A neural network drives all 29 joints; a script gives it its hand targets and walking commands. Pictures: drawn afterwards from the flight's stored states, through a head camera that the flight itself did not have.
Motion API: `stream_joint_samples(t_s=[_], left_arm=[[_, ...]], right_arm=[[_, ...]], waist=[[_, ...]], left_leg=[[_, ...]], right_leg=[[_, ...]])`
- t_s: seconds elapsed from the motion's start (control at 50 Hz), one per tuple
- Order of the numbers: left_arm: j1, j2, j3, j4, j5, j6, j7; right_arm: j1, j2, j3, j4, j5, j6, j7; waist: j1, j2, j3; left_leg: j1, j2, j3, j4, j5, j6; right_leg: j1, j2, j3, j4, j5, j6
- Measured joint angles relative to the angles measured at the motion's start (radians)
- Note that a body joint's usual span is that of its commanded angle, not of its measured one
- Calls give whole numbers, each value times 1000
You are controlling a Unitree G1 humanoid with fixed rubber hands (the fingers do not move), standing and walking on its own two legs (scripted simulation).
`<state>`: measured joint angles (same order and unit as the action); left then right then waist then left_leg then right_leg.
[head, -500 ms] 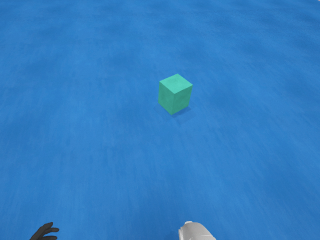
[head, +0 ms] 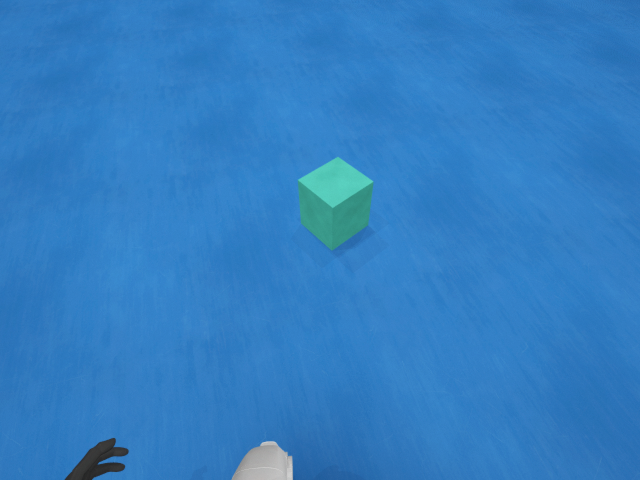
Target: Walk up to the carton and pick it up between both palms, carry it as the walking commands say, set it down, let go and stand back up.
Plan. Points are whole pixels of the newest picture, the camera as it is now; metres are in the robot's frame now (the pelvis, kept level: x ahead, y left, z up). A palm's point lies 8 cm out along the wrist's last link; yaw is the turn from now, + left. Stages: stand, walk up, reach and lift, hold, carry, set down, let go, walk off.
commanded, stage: walk up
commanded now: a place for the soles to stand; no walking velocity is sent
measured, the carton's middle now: (334, 203) +1.16 +0.00 -0.64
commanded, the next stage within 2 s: none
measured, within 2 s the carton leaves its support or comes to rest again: neither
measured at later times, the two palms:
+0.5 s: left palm (123, 320) +0.34 +0.34 -0.07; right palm (591, 395) +0.24 -0.35 -0.09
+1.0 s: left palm (149, 256) +0.48 +0.35 -0.09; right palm (519, 252) +0.47 -0.31 -0.06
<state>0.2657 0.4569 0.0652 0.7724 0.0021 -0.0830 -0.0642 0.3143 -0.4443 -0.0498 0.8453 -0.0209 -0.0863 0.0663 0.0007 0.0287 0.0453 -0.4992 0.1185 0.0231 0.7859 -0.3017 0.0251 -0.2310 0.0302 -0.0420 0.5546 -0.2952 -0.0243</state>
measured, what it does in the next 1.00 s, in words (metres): walks ahead: left foot, then right foot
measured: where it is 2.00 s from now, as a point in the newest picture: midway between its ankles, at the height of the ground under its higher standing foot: (331, 316)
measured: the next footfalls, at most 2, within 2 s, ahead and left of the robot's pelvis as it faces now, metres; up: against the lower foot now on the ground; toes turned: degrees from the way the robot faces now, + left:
left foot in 0.08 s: +0.21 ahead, +0.14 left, +0.00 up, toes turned +5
right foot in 0.46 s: +0.32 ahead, -0.13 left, +0.00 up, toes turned -5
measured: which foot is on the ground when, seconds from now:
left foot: up 0.00-0.06, down 0.08-0.46, up 0.48-0.74, down 0.76-1.00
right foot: down 0.00-0.08, up 0.10-0.44, down 0.46-0.78, up 0.80-1.00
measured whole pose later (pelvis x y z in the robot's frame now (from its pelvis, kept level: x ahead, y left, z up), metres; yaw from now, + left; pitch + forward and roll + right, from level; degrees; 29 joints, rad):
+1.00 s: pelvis +0.40 +0.03 +0.01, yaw -1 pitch -2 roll +0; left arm 0.30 0.46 0.04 0.81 0.01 -0.07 -0.06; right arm 0.29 -0.47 -0.06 0.79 -0.01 -0.10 0.05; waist -0.02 -0.04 0.06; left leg -0.24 0.01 0.11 0.51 -0.23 0.04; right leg -0.49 -0.10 -0.02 0.83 -0.30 -0.01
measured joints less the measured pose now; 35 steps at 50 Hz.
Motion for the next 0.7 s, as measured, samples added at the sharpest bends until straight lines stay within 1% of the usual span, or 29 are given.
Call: stream_joint_samples(t_s=[0.06,0.08,0.1,0.12,0.16,0.18,0.2,0.26,0.32,0.38,0.44,0.46,0.48,0.5,0.52,0.56,0.58,0.62,0.66,0.7], left_arm=[[52,17,3,8,3,5,-2],[69,22,3,10,5,6,-2],[82,25,5,14,4,8,0],[87,21,5,21,2,10,5],[80,21,-5,38,4,14,15],[73,23,-10,44,1,13,16],[63,23,-12,47,1,12,15],[30,20,-7,46,3,10,3],[3,16,1,44,5,16,-15],[-22,16,9,56,3,22,-25],[-28,27,18,54,6,12,-23],[-24,42,22,47,8,4,-18],[-25,48,30,39,10,-6,-8],[-24,44,33,32,10,-14,4],[-18,35,30,29,8,-19,12],[3,19,20,29,3,-22,23],[16,13,16,29,-1,-23,26],[43,9,9,30,-2,-23,29],[68,14,4,27,1,-24,28],[89,24,-1,23,0,-21,24]], right_arm=[[-13,-5,-10,3,-6,-5,10],[-17,-12,-15,0,-10,-12,10],[-22,-18,-20,-7,-12,-21,7],[-26,-27,-25,-18,-14,-29,2],[-30,-29,-29,-40,-3,-34,-8],[-28,-28,-27,-47,3,-33,-12],[-22,-28,-24,-50,7,-30,-15],[-5,-31,-16,-50,9,-22,-18],[12,-42,-16,-44,10,-16,-14],[25,-53,-19,-33,14,-6,-6],[35,-62,-17,-21,17,3,-4],[44,-59,-13,-20,17,6,-5],[45,-58,-10,-15,16,9,-7],[32,-55,-8,-7,15,16,-12],[18,-50,-5,-2,17,21,-18],[-9,-42,1,1,18,19,-23],[-20,-39,4,0,19,16,-24],[-40,-30,7,-4,21,11,-18],[-60,-21,7,-11,19,13,-8],[-79,-12,4,-17,17,15,4]], waist=[[21,-19,-11],[25,-28,-15],[28,-43,-16],[25,-45,-16],[13,-59,-13],[5,-67,-14],[-2,-70,-14],[-22,-71,-9],[-40,-51,-7],[-56,-30,-11],[-61,-11,-23],[-59,-18,-31],[-50,-15,-29],[-39,-1,-15],[-31,11,-7],[-15,28,3],[-7,31,4],[9,31,6],[23,22,10],[34,12,16]], left_leg=[[23,-18,29,-135,53,8],[42,-33,41,-166,66,12],[52,-48,52,-166,125,13],[51,-50,59,-143,160,12],[74,-59,69,-122,112,6],[93,-65,73,-130,89,7],[115,-68,76,-148,78,10],[179,-71,85,-215,83,13],[228,-64,86,-256,66,10],[272,-60,83,-276,38,-4],[292,-47,74,-229,-28,-19],[281,-46,71,-175,-69,-10],[250,-39,54,-80,-111,6],[210,-41,12,38,-130,14],[167,-54,-26,138,-134,19],[94,-75,-62,246,-102,20],[64,-78,-64,254,-84,16],[22,-69,-51,202,-65,2],[5,-54,-23,91,-35,-8],[6,-48,4,-17,5,-5]], right_leg=[[37,-14,3,30,-66,12],[38,-24,9,64,-100,10],[22,-38,23,131,-137,3],[-15,-36,37,239,-148,0],[-105,-25,69,436,-152,0],[-144,-29,69,486,-138,-2],[-176,-40,59,496,-129,-1],[-244,-77,25,400,-79,9],[-271,-93,5,265,-6,10],[-251,-98,-12,151,50,17],[-178,-81,-33,52,68,10],[-138,-74,-28,11,39,3],[-130,-62,-25,7,72,-1],[-133,-48,-30,44,75,2],[-126,-40,-35,62,62,5],[-90,-38,-39,50,38,10],[-70,-40,-39,34,31,12],[-34,-49,-38,7,21,18],[-3,-60,-39,-9,5,23],[23,-70,-44,-12,-18,32]])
